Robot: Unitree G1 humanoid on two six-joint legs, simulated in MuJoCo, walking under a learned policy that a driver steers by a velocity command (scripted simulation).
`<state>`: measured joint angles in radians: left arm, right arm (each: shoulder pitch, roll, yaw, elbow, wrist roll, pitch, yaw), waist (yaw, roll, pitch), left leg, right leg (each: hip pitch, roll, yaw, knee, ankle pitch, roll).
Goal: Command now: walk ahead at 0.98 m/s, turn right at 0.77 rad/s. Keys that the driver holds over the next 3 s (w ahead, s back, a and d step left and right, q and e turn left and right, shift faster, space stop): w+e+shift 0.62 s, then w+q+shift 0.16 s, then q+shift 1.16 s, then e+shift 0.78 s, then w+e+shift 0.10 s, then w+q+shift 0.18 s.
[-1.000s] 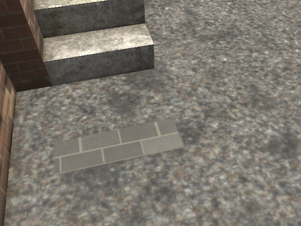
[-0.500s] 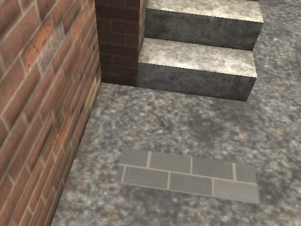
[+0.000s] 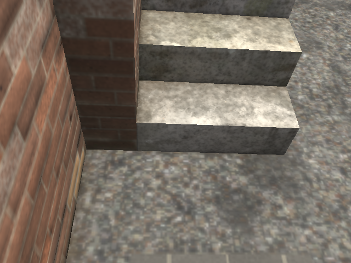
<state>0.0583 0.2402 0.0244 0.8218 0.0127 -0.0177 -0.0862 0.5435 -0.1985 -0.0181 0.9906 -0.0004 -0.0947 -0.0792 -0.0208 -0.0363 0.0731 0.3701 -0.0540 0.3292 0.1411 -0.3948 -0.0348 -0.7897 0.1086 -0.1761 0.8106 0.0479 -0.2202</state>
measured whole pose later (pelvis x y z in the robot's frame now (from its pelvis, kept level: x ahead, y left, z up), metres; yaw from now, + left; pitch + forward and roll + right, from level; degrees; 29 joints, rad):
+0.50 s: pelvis +0.49 -0.01 +0.00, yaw -29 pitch +3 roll +2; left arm 0.38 0.33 0.08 0.90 0.01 -0.03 -0.04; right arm 0.02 -0.23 0.02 0.72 -0.05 -0.13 -0.04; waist 0.12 -0.05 0.04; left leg -0.48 0.06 0.01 0.63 -0.19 -0.08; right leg -0.26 0.17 0.14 1.23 -0.40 -0.16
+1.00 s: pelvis +0.80 -0.25 +0.02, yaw -34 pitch +1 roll +0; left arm 0.22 0.20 0.01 0.90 0.03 -0.04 -0.04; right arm 0.32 -0.21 -0.03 0.82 0.05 -0.01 -0.06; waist -0.05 0.02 0.04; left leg -0.80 -0.01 -0.01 2.08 -0.58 0.02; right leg -0.28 -0.02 -0.11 0.56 -0.30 -0.04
